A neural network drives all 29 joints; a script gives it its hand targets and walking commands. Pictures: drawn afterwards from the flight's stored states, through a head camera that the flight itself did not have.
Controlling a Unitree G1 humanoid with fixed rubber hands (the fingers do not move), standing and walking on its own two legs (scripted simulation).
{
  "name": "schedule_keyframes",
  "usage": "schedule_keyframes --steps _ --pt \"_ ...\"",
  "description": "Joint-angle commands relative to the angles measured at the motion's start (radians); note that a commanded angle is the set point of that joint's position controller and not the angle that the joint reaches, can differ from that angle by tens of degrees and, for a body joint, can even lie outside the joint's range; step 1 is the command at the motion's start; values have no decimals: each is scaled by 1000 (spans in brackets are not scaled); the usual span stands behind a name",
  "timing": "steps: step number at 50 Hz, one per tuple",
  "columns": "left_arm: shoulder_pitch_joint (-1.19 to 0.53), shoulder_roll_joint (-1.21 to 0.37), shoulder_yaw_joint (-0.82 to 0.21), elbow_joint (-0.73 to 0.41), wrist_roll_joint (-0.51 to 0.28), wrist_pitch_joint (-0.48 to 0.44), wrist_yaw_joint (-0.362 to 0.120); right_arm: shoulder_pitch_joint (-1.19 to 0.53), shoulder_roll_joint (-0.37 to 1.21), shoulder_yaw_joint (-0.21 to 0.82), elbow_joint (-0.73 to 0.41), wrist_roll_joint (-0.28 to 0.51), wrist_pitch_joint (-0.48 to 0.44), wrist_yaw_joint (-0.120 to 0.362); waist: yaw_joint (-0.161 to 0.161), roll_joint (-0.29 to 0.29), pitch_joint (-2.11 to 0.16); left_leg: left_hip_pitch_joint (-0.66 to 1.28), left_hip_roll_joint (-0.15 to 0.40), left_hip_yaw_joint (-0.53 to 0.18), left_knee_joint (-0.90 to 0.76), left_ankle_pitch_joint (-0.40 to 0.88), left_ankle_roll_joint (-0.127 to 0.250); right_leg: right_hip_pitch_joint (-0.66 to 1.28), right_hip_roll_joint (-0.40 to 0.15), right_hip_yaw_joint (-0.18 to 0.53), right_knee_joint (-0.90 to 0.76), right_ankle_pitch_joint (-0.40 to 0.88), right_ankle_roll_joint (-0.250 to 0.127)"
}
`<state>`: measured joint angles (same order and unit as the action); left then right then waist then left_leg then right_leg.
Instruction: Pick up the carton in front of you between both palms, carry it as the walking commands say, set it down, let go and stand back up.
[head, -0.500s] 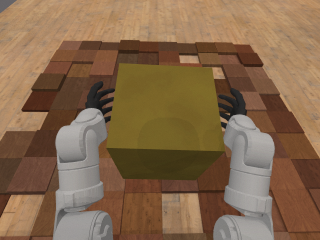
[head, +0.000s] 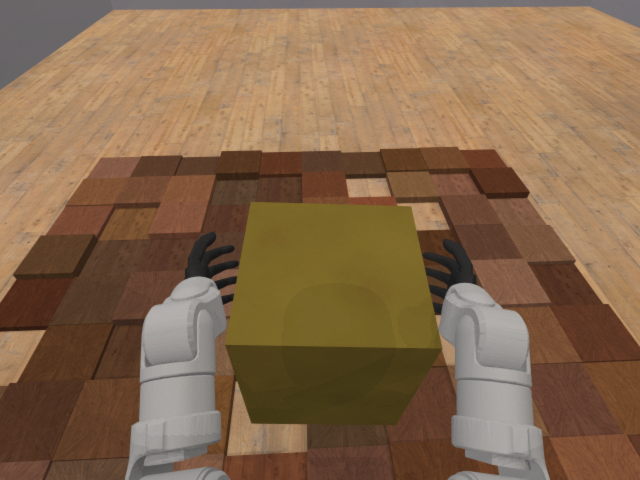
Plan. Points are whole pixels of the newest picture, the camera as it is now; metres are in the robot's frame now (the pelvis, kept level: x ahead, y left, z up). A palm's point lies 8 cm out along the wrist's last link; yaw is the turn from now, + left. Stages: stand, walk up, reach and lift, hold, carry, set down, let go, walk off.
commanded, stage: carry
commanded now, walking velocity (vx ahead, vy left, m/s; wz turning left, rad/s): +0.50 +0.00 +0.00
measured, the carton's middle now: (327, 320) +0.34 +0.00 +0.04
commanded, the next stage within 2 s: none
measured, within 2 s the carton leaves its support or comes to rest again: neither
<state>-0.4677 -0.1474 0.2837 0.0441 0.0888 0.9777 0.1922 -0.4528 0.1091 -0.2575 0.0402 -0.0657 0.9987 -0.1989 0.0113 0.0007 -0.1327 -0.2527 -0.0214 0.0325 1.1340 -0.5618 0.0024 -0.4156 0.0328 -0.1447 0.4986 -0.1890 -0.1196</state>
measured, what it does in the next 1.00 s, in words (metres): walks ahead: left foot 0.04 m higher, then right foot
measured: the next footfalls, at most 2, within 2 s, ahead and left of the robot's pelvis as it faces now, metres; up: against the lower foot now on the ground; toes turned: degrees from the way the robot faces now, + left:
left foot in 0.38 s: +0.47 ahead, +0.06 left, +0.04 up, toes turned +1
right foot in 0.78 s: +0.58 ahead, -0.15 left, +0.03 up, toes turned -6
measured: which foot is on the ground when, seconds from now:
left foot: up 0.00-0.36, down 0.38-0.78, up 0.80-1.00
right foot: down 0.00-0.42, up 0.44-0.76, down 0.78-1.00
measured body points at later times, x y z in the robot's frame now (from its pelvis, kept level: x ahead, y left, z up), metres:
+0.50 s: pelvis +0.31 -0.01 +0.01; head +0.35 -0.03 +0.45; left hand +0.68 +0.11 +0.09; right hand +0.64 -0.20 +0.08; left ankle +0.43 +0.05 -0.69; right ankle +0.13 -0.08 -0.58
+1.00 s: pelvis +0.59 -0.07 +0.04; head +0.59 -0.09 +0.49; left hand +0.95 +0.08 +0.19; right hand +0.95 -0.24 +0.18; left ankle +0.60 +0.04 -0.62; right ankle +0.54 -0.14 -0.70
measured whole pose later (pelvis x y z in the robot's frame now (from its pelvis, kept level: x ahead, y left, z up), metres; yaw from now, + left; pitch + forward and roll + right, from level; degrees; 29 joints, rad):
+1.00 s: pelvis +0.59 -0.07 +0.04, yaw -4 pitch +6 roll +1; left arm -0.57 -0.12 0.29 -0.03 -0.01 1.10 0.24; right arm -0.59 0.11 -0.33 -0.03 -0.04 1.10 -0.26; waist 0.08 0.01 -0.15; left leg -0.68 0.01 0.06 1.14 -0.33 0.03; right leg -0.28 0.02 -0.06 0.49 -0.34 -0.18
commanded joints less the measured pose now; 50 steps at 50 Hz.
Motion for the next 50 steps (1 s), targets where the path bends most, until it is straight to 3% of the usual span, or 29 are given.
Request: schedule_keyframes --steps 1,2,4,9,12,14,16,17,18,19,20,21,22,23,25,28,31,33,35,36,37,38,39,41,42,44,47,50 --pt "-597 -814 -591 -52 -214 -32 -25 -597 837 523 -43 113 -53 -7 23 -40 -258 -526 70 -22 185 153 7 498 -343 500 -171 208 -91" --pt "-629 -841 -615 -60 -234 -48 -34 -587 859 515 -23 106 -69 -4 13 -52 -261 -498 73 -9 151 161 9 457 -333 454 -182 243 -66" --pt "-619 -856 -634 -38 -241 -76 -47 -542 865 518 9 79 -98 -3 19 -86 -285 -531 66 15 187 202 22 476 -303 384 -153 335 -61" --pt "-537 -805 -638 -72 -233 -117 -41 -540 831 564 -52 98 -143 -8 41 -85 -241 -700 61 71 112 301 33 557 -236 271 -100 554 -42" --pt "-496 -757 -633 -100 -220 -116 -27 -541 796 580 -91 118 -140 -10 60 -81 -178 -630 39 121 -137 402 40 510 -187 202 -127 675 -26" --pt "-479 -728 -627 -124 -219 -109 -18 -548 779 593 -124 138 -132 -13 63 -95 -165 -464 -9 182 -366 533 62 467 -153 133 -134 832 -1" --pt "-452 -703 -624 -137 -217 -96 -12 -516 759 593 -128 149 -116 -16 7 -153 -247 -199 -92 239 -488 618 81 471 -143 65 19 1131 25" --pt "-439 -685 -620 -141 -208 -90 -9 -498 748 591 -136 154 -110 -16 -57 -166 -320 -26 -115 233 -535 612 84 461 -143 33 199 1196 54" --pt "-448 -667 -621 -149 -201 -84 -6 -480 736 593 -144 163 -103 -13 -150 -107 -380 176 -74 205 -672 715 89 393 -118 -10 470 1076 94" --pt "-440 -661 -606 -157 -189 -80 -1 -481 728 597 -143 176 -97 -9 -156 65 -419 456 98 -37 -633 1009 189 89 -3 61 770 368 121" --pt "-406 -657 -596 -153 -175 -69 3 -454 717 598 -124 174 -94 -12 -125 226 -528 678 339 -439 -550 1303 345 -213 108 122 1062 -324 141" --pt "-401 -657 -579 -203 -169 -72 6 -458 769 645 -166 206 -95 -9 -131 212 -607 675 336 -525 -575 1018 398 -310 51 262 1221 -338 122" --pt "-430 -678 -564 -209 -175 -73 3 -481 811 677 -164 227 -89 -3 -128 100 -516 596 293 -496 -575 842 339 -377 8 294 1130 -336 90" --pt "-445 -686 -547 -211 -174 -72 -3 -525 837 697 -188 253 -91 3 -117 21 -464 491 278 -488 -641 664 305 -382 -7 266 1017 -315 66" --pt "-441 -658 -494 -171 -143 -69 -9 -583 860 727 -188 269 -83 20 -73 -56 -381 247 300 -460 -741 401 288 -278 -57 249 890 -300 62" --pt "-521 -653 -530 -223 -158 -71 -16 -681 850 737 -237 297 -80 33 -84 67 -299 91 271 -313 -811 312 258 -180 -41 139 516 -317 66" --pt "-544 -614 -547 -225 -171 -46 -2 -639 767 695 -227 270 -53 24 -68 140 -280 25 233 -149 -773 464 210 -26 -22 59 273 -93 76" --pt "-527 -570 -551 -219 -178 -19 11 -571 701 652 -198 246 -24 8 -40 125 -300 15 210 -78 -719 413 173 96 -3 21 97 38 80" --pt "-534 -529 -542 -208 -190 14 22 -523 646 602 -170 217 5 -15 -14 80 -308 -50 171 -16 -611 365 143 239 3 28 8 7 61" --pt "-536 -516 -534 -201 -198 30 27 -526 621 578 -165 205 20 -28 14 29 -312 -132 134 22 -502 338 113 342 -54 121 -38 -41 25" --pt "-544 -479 -516 -191 -200 44 34 -546 605 555 -164 196 38 -39 44 -169 -300 -314 42 80 -274 220 58 457 -257 441 -99 -24 -47" --pt "-536 -464 -504 -172 -207 61 42 -559 581 528 -155 176 57 -48 58 -276 -292 -497 -6 26 -142 24 52 566 -363 638 -117 47 -134" --pt "-550 -451 -490 -150 -215 78 49 -559 550 491 -124 158 74 -57 60 -222 -286 -566 7 -11 -22 5 49 580 -381 671 -119 81 -172" --pt "-641 -512 -520 -202 -247 90 49 -627 580 466 -138 180 90 -58 72 -53 -280 -610 37 -14 43 71 45 548 -350 641 -94 144 -156" --pt "-708 -546 -538 -229 -273 94 42 -660 592 449 -149 183 91 -58 69 -33 -283 -619 50 -21 54 124 41 539 -340 610 -103 178 -137" --pt "-765 -589 -552 -227 -301 99 32 -693 617 433 -126 171 94 -59 53 -66 -286 -612 64 -12 49 210 27 523 -311 509 -117 245 -87" --pt "-726 -611 -526 -152 -282 100 22 -672 630 433 -71 129 95 -60 58 -145 -278 -647 61 3 12 259 21 556 -270 424 -126 270 -99" --pt "-700 -651 -524 -118 -269 97 7 -659 665 443 -46 109 91 -53 69 -131 -246 -663 55 40 -132 285 16 591 -250 355 -132 371 -96"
